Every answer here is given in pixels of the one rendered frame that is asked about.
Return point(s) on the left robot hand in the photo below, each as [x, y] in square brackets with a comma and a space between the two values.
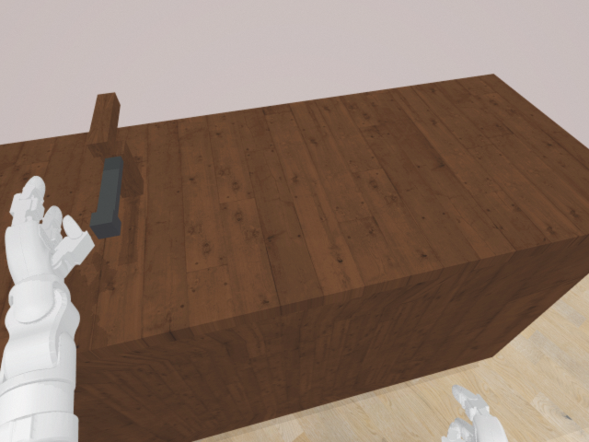
[33, 248]

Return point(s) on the right robot hand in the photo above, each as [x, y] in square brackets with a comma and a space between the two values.
[486, 428]

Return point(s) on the tap lever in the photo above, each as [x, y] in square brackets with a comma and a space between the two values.
[105, 222]

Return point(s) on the robot left forearm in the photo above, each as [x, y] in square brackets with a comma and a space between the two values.
[37, 376]

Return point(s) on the counter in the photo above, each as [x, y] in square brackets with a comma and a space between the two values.
[275, 259]

